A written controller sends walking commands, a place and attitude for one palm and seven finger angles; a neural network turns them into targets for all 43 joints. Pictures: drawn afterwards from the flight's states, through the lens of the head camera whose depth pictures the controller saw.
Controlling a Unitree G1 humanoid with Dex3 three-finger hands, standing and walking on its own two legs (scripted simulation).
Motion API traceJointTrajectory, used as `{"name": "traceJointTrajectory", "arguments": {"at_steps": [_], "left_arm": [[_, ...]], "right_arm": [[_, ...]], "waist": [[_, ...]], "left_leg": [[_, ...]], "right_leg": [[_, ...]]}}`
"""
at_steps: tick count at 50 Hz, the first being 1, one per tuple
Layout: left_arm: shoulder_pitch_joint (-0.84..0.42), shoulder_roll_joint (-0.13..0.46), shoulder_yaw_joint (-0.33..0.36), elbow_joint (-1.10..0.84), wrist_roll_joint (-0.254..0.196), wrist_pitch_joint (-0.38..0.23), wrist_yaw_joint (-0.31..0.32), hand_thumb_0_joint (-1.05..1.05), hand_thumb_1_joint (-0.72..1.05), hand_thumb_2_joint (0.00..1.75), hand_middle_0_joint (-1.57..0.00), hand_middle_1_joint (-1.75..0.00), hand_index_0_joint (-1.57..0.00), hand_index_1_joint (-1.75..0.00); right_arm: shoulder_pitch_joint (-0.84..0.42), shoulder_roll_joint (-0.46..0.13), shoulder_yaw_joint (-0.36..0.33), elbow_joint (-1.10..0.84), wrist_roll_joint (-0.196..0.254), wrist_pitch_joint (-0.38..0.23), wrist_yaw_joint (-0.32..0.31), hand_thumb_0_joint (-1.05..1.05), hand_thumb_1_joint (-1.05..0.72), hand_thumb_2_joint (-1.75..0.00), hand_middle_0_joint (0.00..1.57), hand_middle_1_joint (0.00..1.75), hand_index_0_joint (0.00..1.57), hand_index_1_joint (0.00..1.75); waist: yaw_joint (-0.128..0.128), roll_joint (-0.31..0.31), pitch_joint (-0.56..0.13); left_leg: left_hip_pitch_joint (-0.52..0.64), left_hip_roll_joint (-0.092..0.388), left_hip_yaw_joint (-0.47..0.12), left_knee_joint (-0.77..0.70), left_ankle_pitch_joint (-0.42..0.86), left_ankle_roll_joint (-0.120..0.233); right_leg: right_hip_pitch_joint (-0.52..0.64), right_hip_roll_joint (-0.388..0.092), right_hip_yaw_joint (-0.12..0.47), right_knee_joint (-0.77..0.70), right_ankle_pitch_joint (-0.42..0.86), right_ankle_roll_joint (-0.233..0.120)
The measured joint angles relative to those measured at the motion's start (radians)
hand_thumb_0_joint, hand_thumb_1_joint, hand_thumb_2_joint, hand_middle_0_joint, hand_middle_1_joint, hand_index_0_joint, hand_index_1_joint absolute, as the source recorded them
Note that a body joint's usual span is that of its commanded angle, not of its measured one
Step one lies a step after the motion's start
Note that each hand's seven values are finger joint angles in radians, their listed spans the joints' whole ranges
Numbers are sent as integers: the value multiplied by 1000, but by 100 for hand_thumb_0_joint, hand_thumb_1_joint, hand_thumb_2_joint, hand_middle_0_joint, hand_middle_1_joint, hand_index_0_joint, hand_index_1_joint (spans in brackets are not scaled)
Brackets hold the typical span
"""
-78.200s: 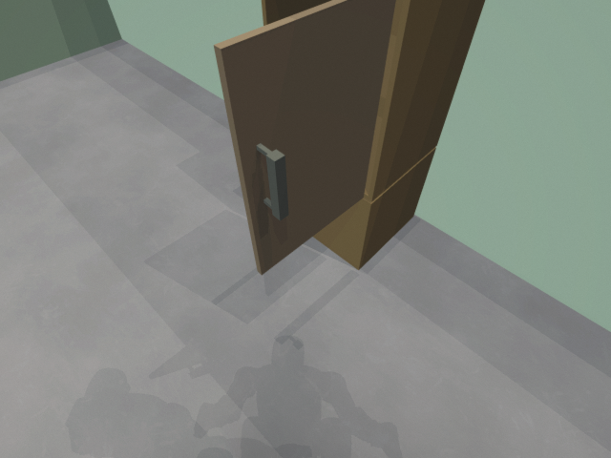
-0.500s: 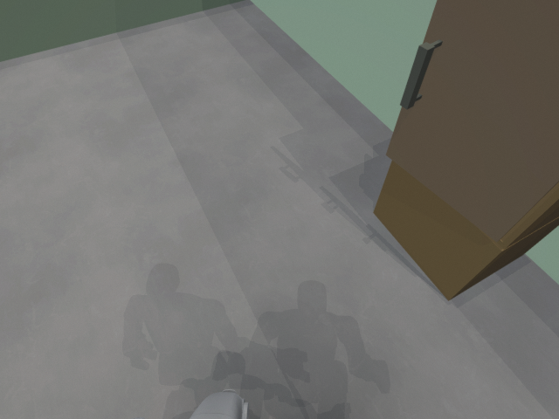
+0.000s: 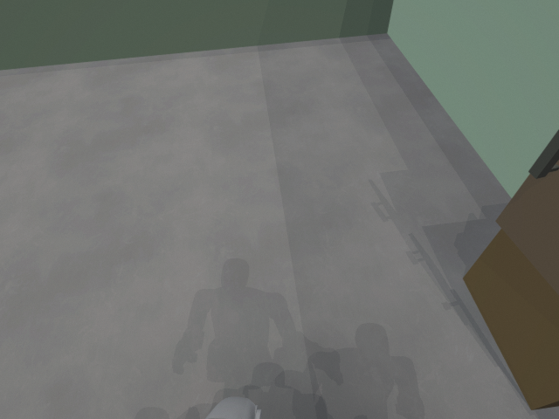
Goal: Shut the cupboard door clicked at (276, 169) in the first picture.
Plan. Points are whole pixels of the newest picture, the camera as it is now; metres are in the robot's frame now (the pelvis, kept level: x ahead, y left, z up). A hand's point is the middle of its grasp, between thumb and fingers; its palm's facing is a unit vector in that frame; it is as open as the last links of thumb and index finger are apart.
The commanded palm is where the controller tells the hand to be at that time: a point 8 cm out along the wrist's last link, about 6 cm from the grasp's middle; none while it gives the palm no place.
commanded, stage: walk to a spot facing it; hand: left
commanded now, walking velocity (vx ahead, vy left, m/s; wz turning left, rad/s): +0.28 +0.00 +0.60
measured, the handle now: out of the picture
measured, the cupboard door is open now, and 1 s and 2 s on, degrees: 8 8 8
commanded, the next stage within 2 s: turn to face it in 0.52 s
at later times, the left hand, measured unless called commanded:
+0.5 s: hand out of the picture +0.09 +0.26 -0.18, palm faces +0.34 -0.92 -0.20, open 7.4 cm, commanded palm none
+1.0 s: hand (165, 308) +0.33 +0.26 -0.16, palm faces +0.27 -0.94 -0.22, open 7.2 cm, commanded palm none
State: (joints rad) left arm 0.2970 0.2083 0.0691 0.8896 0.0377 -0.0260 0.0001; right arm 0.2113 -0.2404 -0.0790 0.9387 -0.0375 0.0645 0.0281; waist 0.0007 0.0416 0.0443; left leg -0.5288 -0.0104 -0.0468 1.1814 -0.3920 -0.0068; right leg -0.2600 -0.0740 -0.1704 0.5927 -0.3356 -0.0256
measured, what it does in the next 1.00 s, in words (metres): walks ahead: left foot, then right foot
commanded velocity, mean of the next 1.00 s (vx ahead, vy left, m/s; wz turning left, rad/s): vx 0.16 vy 0.00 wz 0.05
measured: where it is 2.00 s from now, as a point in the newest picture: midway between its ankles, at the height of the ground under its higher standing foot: (270, 377)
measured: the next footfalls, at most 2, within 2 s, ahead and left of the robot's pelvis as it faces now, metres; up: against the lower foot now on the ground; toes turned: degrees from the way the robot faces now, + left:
left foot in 0.34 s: +0.19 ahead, +0.16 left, +0.00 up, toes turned +22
right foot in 0.82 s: +0.42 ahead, +0.02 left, +0.00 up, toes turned +15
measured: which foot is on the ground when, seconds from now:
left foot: up 0.00-0.32, down 0.34-0.86, up 0.88-1.00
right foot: down 0.00-0.34, up 0.36-0.80, down 0.82-1.00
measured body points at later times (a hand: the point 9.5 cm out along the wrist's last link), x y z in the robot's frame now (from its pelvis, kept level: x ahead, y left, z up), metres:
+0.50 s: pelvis +0.14 +0.07 -0.01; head +0.19 +0.10 +0.44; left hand +0.07 +0.31 -0.16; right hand +0.32 -0.13 -0.14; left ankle +0.16 +0.14 -0.73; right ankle +0.14 -0.09 -0.65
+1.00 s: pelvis +0.30 +0.07 +0.00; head +0.35 +0.07 +0.45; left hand +0.32 +0.31 -0.14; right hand +0.36 -0.15 -0.16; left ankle +0.22 +0.18 -0.66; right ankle +0.38 +0.01 -0.73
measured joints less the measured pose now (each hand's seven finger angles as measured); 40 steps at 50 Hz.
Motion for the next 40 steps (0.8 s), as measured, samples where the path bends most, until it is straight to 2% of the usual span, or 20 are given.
{"name": "traceJointTrajectory", "arguments": {"at_steps": [3,6,12,14,16,17,18,20,21,23,27,32,35,40], "left_arm": [[31,-25,-4,38,-1,-8,5,0,91,89,-20,-30,-19,-30],[51,-47,-9,65,-1,-21,6,0,91,89,-20,-30,-19,-30],[88,-74,-19,100,1,-32,2,0,91,89,-20,-30,-20,-30],[104,-72,-19,112,1,-29,0,0,91,89,-20,-30,-20,-30],[124,-63,-18,124,-2,-22,-4,0,91,89,-20,-30,-20,-30],[142,-61,-17,128,-5,-16,-7,0,91,89,-20,-30,-20,-30],[150,-60,-16,131,-9,-5,-14,0,91,89,-20,-30,-20,-30],[118,-36,-10,131,-11,29,-18,0,91,89,-20,-30,-20,-30],[95,-24,-4,127,-10,38,-15,0,91,89,-20,-30,-20,-30],[41,-7,10,110,-5,42,-14,1,91,89,-20,-30,-20,-30],[-62,13,22,50,1,28,-19,1,91,89,-20,-30,-19,-30],[-152,23,20,1,-1,23,-21,0,91,89,-20,-30,-19,-30],[-190,18,9,-3,-5,24,-17,0,91,89,-20,-30,-19,-30],[-199,-9,-17,21,-10,26,-11,0,91,89,-20,-30,-19,-30]], "right_arm": [[-8,5,-7,-6,3,-7,14,1,-90,-90,20,30,20,30],[-18,17,-5,-8,5,-11,20,1,-90,-90,20,30,20,30],[-81,37,12,-11,4,-14,33,1,-91,-90,20,30,20,30],[-108,43,18,-22,4,-21,36,1,-91,-90,20,30,20,30],[-130,46,23,-42,2,-36,35,1,-91,-90,20,30,20,30],[-134,42,27,-57,1,-48,33,1,-90,-90,20,30,20,30],[-138,35,28,-73,-2,-65,29,1,-90,-90,20,30,20,30],[-142,36,31,-82,4,-90,13,1,-90,-90,20,30,20,30],[-133,37,35,-81,7,-95,4,1,-90,-90,20,30,20,30],[-106,38,40,-70,7,-98,-12,0,-90,-90,20,30,20,30],[-39,47,47,-27,9,-105,-29,0,-90,-90,20,30,20,30],[55,74,51,30,15,-106,-33,0,-90,-90,20,30,21,30],[101,88,53,65,15,-107,-40,1,-90,-90,20,30,21,30],[146,100,54,119,11,-101,-55,1,-90,-90,20,30,21,30]], "waist": [[-18,-9,0],[-20,-25,12],[19,-46,60],[33,-57,76],[39,-74,85],[38,-73,81],[28,-61,75],[22,-73,89],[24,-79,88],[23,-82,79],[8,-72,58],[-20,-68,26],[-32,-67,19],[-42,-58,24]], "left_leg": [[-58,37,44,29,103,-12],[-71,60,77,-59,131,-12],[-26,77,142,-337,120,14],[8,67,165,-422,96,33],[62,40,195,-501,81,57],[104,29,202,-555,90,74],[102,31,197,-560,178,92],[90,14,193,-487,157,105],[102,5,191,-485,131,104],[138,-13,179,-526,115,99],[223,-39,140,-655,152,100],[331,-52,94,-779,168,92],[392,-52,80,-819,155,80],[469,-37,101,-779,63,49]], "right_leg": [[75,-10,-46,-109,31,7],[139,-22,-96,-184,42,15],[228,-45,-187,-205,-7,51],[248,-62,-210,-175,-43,70],[251,-99,-224,-101,-99,93],[226,-122,-220,-11,-133,97],[168,-130,-184,144,-159,95],[24,-114,-31,454,-175,81],[-43,-101,23,554,-153,75],[-151,-89,82,631,-85,71],[-288,-80,139,558,29,80],[-352,-62,162,419,141,99],[-331,-43,157,295,188,92],[-202,19,130,67,209,45]]}}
